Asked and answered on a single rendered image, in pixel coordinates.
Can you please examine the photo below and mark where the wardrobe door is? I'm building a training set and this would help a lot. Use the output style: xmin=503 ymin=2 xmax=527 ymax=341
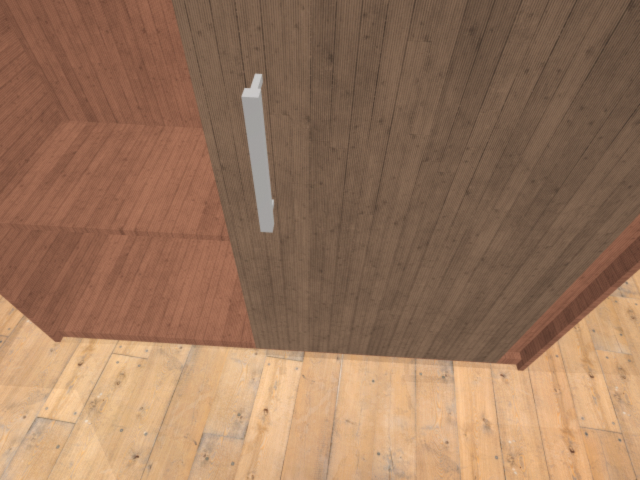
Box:
xmin=172 ymin=0 xmax=640 ymax=363
xmin=507 ymin=214 xmax=640 ymax=353

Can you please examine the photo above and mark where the handle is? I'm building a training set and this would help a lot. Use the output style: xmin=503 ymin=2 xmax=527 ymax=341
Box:
xmin=241 ymin=74 xmax=274 ymax=233

